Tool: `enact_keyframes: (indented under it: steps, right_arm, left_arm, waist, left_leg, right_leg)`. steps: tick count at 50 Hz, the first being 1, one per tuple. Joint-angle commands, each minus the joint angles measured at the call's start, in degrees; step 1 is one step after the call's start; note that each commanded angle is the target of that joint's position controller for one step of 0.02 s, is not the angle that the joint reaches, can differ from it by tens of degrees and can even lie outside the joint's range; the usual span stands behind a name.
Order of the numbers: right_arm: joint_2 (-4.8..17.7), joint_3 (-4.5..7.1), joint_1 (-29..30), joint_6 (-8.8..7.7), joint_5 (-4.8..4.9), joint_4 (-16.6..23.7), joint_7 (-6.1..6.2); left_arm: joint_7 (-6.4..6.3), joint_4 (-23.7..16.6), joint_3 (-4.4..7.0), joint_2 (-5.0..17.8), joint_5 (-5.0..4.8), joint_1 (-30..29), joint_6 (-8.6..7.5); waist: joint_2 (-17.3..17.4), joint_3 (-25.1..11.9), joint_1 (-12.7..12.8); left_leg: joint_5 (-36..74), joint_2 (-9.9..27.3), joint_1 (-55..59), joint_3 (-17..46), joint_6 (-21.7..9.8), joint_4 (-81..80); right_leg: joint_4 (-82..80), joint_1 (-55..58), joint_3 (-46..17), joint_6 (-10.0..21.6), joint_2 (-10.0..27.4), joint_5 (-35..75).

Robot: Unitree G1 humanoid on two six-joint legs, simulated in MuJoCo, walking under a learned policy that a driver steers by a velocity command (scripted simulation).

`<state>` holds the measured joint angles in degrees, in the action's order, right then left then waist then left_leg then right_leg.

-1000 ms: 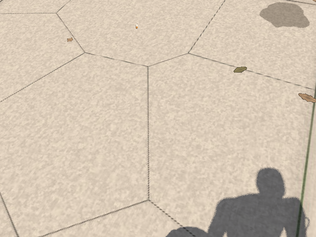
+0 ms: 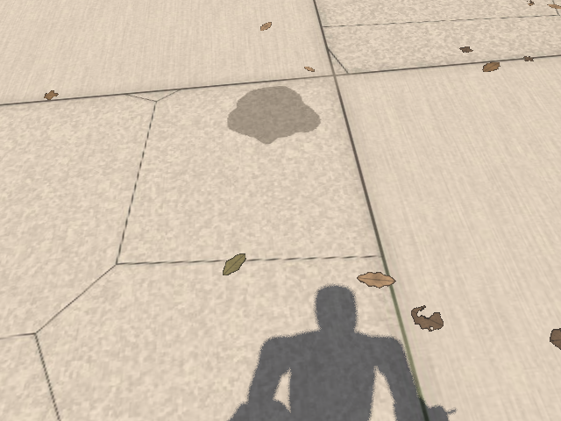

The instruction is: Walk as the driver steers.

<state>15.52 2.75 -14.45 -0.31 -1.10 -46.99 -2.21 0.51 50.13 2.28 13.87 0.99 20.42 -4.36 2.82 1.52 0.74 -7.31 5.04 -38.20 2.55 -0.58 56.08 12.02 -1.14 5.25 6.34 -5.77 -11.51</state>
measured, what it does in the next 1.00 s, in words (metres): walks ahead, turning left: left foot, then right foot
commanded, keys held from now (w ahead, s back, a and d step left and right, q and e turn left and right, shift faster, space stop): w+q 0.40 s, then w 0.12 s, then no key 0.46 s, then w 0.02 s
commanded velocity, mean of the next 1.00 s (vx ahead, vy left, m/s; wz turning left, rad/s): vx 0.36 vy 0.00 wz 0.28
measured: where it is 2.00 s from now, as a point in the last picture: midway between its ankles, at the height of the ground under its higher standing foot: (264, 318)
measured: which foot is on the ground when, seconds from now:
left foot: up 0.00-0.24, down 0.26-0.74, up 0.76-1.00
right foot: down 0.00-0.26, up 0.28-0.72, down 0.74-1.00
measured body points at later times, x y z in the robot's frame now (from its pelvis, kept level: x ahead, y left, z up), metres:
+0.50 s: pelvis +0.28 +0.06 +0.00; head +0.30 +0.07 +0.45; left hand +0.36 +0.34 -0.12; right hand +0.39 -0.21 -0.13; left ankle +0.25 +0.10 -0.75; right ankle +0.38 -0.09 -0.67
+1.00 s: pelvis +0.45 +0.05 -0.01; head +0.48 +0.05 +0.44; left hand +0.45 +0.31 -0.14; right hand +0.60 -0.16 -0.16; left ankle +0.40 +0.18 -0.72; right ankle +0.55 +0.00 -0.75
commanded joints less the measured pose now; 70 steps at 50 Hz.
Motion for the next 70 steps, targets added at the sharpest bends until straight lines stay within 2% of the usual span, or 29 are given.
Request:
enact_keyframes:
  steps: [1,7,11,12,13,14,15,17,18,22,26,32,36,37,38,39,40,42,45,49,52,54,55,56,57,58,61,65,70]
  right_arm:
    - [3.0,0.73,3.0,-0.71,-0.10,3.3,-0.14]
    - [1.2,-0.69,11.7,-1.37,-0.70,7.0,-1.14]
    - [3.9,0.45,0.6,-1.34,-0.95,4.8,-0.38]
    - [5.6,1.40,-7.1,-1.79,-1.38,2.6,-0.01]
    - [9.8,3.02,-15.3,-1.95,-2.09,0.8,0.74]
    - [16.3,5.00,-12.4,-1.12,-1.04,2.0,1.38]
    - [15.4,5.08,-11.3,-0.84,1.16,2.2,1.07]
    - [9.0,3.41,-6.6,-0.75,0.91,1.8,1.69]
    - [7.2,2.81,-4.8,-1.12,0.89,1.7,1.86]
    - [8.1,2.61,-4.1,-2.97,1.03,1.7,1.67]
    - [7.6,2.33,-7.6,-3.44,1.24,0.5,1.49]
    - [7.5,1.70,-10.8,-2.94,0.58,-1.2,2.31]
    - [8.3,1.61,-6.4,-3.11,1.07,-0.9,3.09]
    - [6.2,0.87,-7.0,-3.70,1.53,0.7,3.06]
    - [1.1,-0.03,-17.3,-3.41,3.37,-0.3,3.29]
    - [5.2,0.61,-17.8,-2.32,1.98,-2.4,3.81]
    - [5.8,0.82,-13.9,-1.58,0.97,-2.7,3.73]
    - [4.2,0.32,-8.1,-0.52,0.09,-2.1,3.13]
    - [2.0,-0.44,-10.6,1.55,-0.03,-4.1,2.63]
    - [1.5,-1.16,-7.0,2.91,0.02,-5.2,3.38]
    - [2.9,-1.03,-7.3,2.09,-0.91,-5.9,2.79]
    - [1.7,-1.35,-9.5,1.10,-1.02,-7.1,2.46]
    - [1.4,-1.54,-11.5,0.56,-1.13,-8.0,2.59]
    - [3.2,-1.35,-15.1,-0.16,-1.54,-9.1,3.08]
    - [8.4,0.26,-16.7,-0.50,-0.04,-10.1,3.28]
    - [8.0,0.45,-11.8,-0.90,-0.48,-9.5,3.61]
    - [5.9,0.41,-5.9,-2.75,0.47,-8.1,3.42]
    - [3.6,0.23,-11.2,-4.06,0.41,-10.7,3.29]
    - [5.6,1.00,-14.8,-4.31,-0.42,-12.3,3.13]
  left_arm:
    - [-0.40,-2.2,1.13,6.5,-0.12,-0.4,-1.46]
    - [-1.78,1.2,0.56,6.8,0.20,4.2,-1.25]
    - [-2.79,1.3,1.22,10.6,0.97,1.9,-0.25]
    - [-2.76,0.7,1.38,11.3,0.93,0.8,0.16]
    - [-2.50,-1.1,1.12,10.6,0.44,-0.9,-0.04]
    - [-1.12,-4.7,0.20,4.8,-0.62,1.3,-0.84]
    - [-0.77,-5.5,0.48,8.3,0.58,-2.7,-1.50]
    - [-0.50,-7.0,-0.04,7.4,-0.13,-5.5,-2.64]
    - [-0.54,-7.5,0.01,7.0,0.60,-6.3,-1.85]
    - [0.17,-7.6,-0.69,5.0,1.94,-3.6,1.94]
    - [0.73,-10.2,-1.16,4.2,1.66,-12.3,2.06]
    - [0.25,-10.8,-1.42,4.0,0.61,-16.9,0.88]
    - [-0.76,-6.1,-0.27,6.9,1.28,-3.6,-1.02]
    - [-1.34,-4.9,0.27,10.1,1.89,2.5,-1.80]
    - [-1.18,-5.1,1.33,13.9,1.50,4.0,-1.10]
    - [-0.59,-4.9,0.90,10.5,-0.91,3.9,-0.10]
    - [-0.46,-5.4,0.18,7.6,-1.29,-0.1,0.15]
    - [-1.09,-5.6,-1.45,3.0,-0.68,-6.4,0.46]
    - [-1.32,-4.1,-1.59,3.9,0.10,-8.4,0.70]
    - [-1.20,-2.2,-1.03,5.7,0.29,-7.3,1.75]
    - [-0.86,-1.1,1.04,9.9,-0.44,-6.3,4.02]
    - [-0.90,-1.2,1.33,8.8,-1.10,-7.7,5.12]
    - [-0.90,-1.6,1.23,7.3,-1.20,-9.5,5.25]
    - [-0.70,-3.1,0.69,4.1,-1.28,-12.1,5.04]
    - [-0.27,-5.5,0.09,1.4,-1.83,-15.9,4.44]
    - [-0.04,-5.2,0.92,4.9,0.06,-16.0,4.00]
    - [1.36,-1.4,1.80,5.5,1.06,-9.0,2.90]
    - [1.68,-2.6,1.19,3.0,0.83,-14.5,2.67]
    - [1.49,-5.2,0.68,2.9,0.48,-20.7,2.24]
  waist:
    - [-5.6,3.2,0.1]
    - [-5.8,5.0,2.7]
    - [-9.2,-2.9,-3.2]
    - [-8.2,-7.1,-6.8]
    - [-3.4,-12.1,-11.1]
    - [14.2,-16.4,-5.8]
    - [2.5,-17.6,-7.7]
    - [-5.7,-3.9,-3.5]
    - [-6.6,-1.1,-1.5]
    - [-2.5,-1.6,1.2]
    - [-0.1,0.6,-1.9]
    - [1.9,-1.6,-5.0]
    - [0.7,-4.9,2.3]
    - [-4.0,-11.0,3.6]
    - [-17.2,-19.7,0.3]
    - [-12.1,-22.2,0.9]
    - [-7.2,-15.4,0.2]
    - [-6.3,-6.7,-1.4]
    - [-9.5,-6.8,-4.0]
    - [-11.2,-6.3,-2.3]
    - [-12.4,-3.8,-2.5]
    - [-10.2,-0.2,-4.4]
    - [-7.7,2.2,-5.6]
    - [1.0,3.6,-6.9]
    - [13.6,6.8,-7.6]
    - [7.9,10.9,-4.8]
    - [3.3,5.1,0.1]
    - [4.0,4.1,-2.6]
    - [5.1,4.7,-5.4]
  left_leg:
    - [6.8,-0.9,-2.4,-0.1,-0.2,-5.1]
    - [6.2,-3.1,-0.7,-8.2,-3.2,-18.8]
    - [-5.2,-10.0,14.0,-12.0,-8.6,-21.4]
    - [-5.1,-11.0,23.8,-10.3,-10.5,-25.2]
    - [-7.4,-3.5,37.6,0.5,-14.2,-29.0]
    - [-1.8,13.4,55.7,34.1,-24.3,-33.8]
    - [0.9,14.0,56.2,38.5,-26.4,-37.5]
    - [6.7,11.2,40.2,25.1,-21.2,-40.2]
    - [9.9,7.9,34.3,20.9,-18.9,-41.1]
    - [17.1,2.6,26.3,12.0,-17.2,-44.0]
    - [17.4,-0.1,27.6,8.2,-13.2,-45.7]
    - [39.5,0.3,35.8,5.5,-8.3,-36.9]
    - [39.2,-0.8,36.9,6.8,-5.3,-21.8]
    - [22.4,-3.5,30.0,5.6,-3.8,-11.2]
    - [-21.7,-12.1,18.9,1.5,-2.0,6.2]
    - [-29.1,-12.3,16.0,3.8,-1.9,11.4]
    - [-26.2,-10.3,14.3,5.3,-1.3,12.8]
    - [-21.7,-6.9,15.1,4.7,-0.2,6.2]
    - [-18.2,-7.0,24.6,0.9,1.4,-3.3]
    - [-16.0,-6.1,27.2,-1.8,1.4,-15.8]
    - [-15.4,-7.4,29.0,-6.0,-0.7,-19.3]
    - [-15.6,-7.5,34.4,-6.4,-3.6,-25.0]
    - [-18.1,-6.4,35.8,-4.1,-5.5,-30.7]
    - [-27.6,1.3,37.9,7.5,-8.3,-40.8]
    - [-43.4,13.3,34.5,28.1,-12.6,-53.5]
    - [-39.3,15.3,29.7,29.4,-13.1,-55.6]
    - [-23.0,8.6,32.5,17.1,-10.0,-53.6]
    - [-13.3,6.2,35.8,10.2,-10.2,-51.9]
    - [-6.9,7.8,36.3,9.0,-11.5,-48.5]
  right_leg:
    - [-6.2,-1.4,-3.9,2.1,15.9,20.1]
    - [-1.9,7.5,2.1,0.2,17.5,37.0]
    - [18.9,10.6,5.0,-1.2,19.0,67.1]
    - [30.6,6.4,5.6,-1.1,18.4,61.2]
    - [48.1,-5.3,6.6,-1.8,15.8,42.3]
    - [72.1,-32.7,4.1,-5.6,0.8,-14.1]
    - [76.5,-40.3,-8.9,-4.8,2.9,-14.6]
    - [66.4,-40.0,-9.0,-4.9,8.8,-7.7]
    - [61.6,-37.2,-9.1,-5.6,10.4,-7.8]
    - [51.5,-31.3,-6.2,-8.3,11.1,-5.7]
    - [36.9,-33.2,-4.2,-8.8,11.9,5.8]
    - [23.8,-27.6,-2.5,-6.6,6.7,11.5]
    - [10.5,-11.7,-4.4,-2.7,5.5,17.2]
    - [13.8,1.2,-12.2,-0.6,15.2,39.3]
    - [17.9,14.3,-28.5,10.4,31.3,68.3]
    - [15.9,12.1,-32.8,13.4,31.4,66.2]
    - [13.2,6.0,-27.6,12.0,28.3,56.1]
    - [7.9,-4.8,-19.3,7.3,22.4,44.2]
    - [5.3,-13.0,-11.8,4.7,17.4,38.2]
    - [2.7,-14.9,-13.0,4.3,16.5,12.4]
    - [-2.8,-20.2,-17.9,3.6,16.8,-23.4]
    - [-3.7,-27.6,-18.4,1.7,16.3,-31.5]
    - [-0.7,-30.5,-16.9,0.3,14.8,-31.8]
    - [10.3,-35.7,-12.5,-1.6,11.0,-28.2]
    - [24.6,-41.6,-2.1,-4.4,2.1,-16.5]
    - [31.8,-40.4,-6.0,-3.9,5.3,-9.0]
    - [36.7,-35.9,-5.5,-4.8,6.3,-2.6]
    - [33.5,-35.8,-2.8,-6.6,7.6,0.2]
    - [23.3,-30.8,-1.2,-5.9,7.7,-3.3]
